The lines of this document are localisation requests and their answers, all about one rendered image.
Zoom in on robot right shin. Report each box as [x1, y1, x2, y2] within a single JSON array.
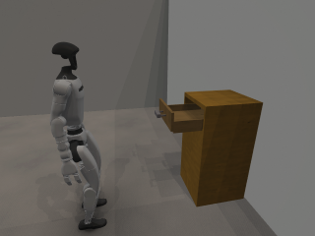
[[83, 187, 100, 224]]

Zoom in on drawer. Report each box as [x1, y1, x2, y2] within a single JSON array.
[[159, 98, 205, 134]]

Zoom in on handle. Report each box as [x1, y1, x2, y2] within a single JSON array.
[[155, 110, 166, 118]]

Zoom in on robot right upper arm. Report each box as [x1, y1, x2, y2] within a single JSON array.
[[49, 80, 72, 127]]

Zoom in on cabinet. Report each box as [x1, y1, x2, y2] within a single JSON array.
[[180, 89, 263, 207]]

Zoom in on robot torso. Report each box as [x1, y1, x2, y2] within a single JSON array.
[[54, 76, 87, 148]]

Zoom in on robot right forearm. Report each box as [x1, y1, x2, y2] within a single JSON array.
[[51, 118, 73, 162]]

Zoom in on right robot hand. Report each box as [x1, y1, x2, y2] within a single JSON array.
[[61, 159, 82, 186]]

